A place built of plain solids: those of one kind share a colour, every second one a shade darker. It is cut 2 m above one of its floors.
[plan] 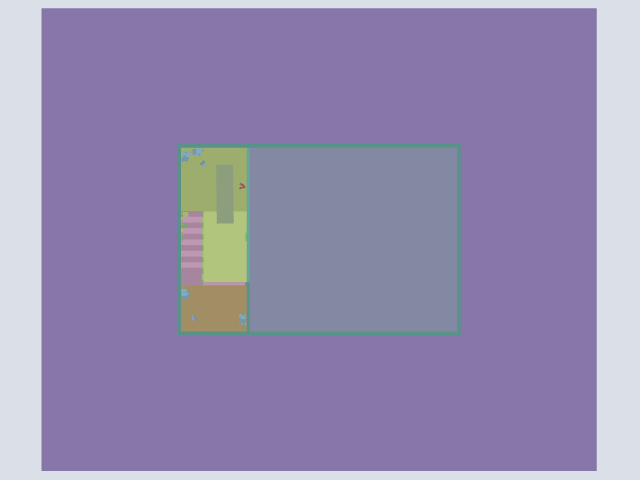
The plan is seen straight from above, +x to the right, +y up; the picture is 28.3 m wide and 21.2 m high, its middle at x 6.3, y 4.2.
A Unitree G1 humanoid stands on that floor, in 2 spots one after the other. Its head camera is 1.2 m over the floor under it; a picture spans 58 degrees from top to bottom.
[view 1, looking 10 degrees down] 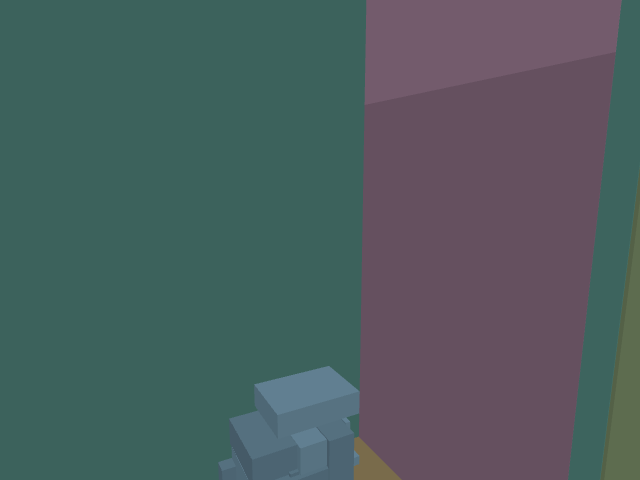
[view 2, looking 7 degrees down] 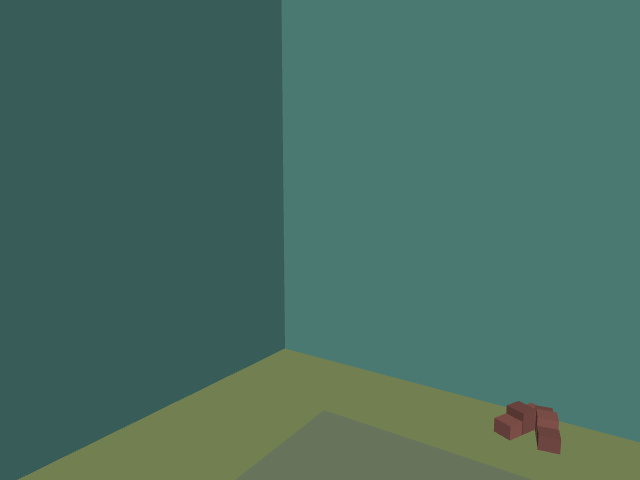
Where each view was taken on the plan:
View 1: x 1.62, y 1.23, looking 152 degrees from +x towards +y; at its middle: wall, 1.69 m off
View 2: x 0.63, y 6.32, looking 34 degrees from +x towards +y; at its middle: wall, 2.96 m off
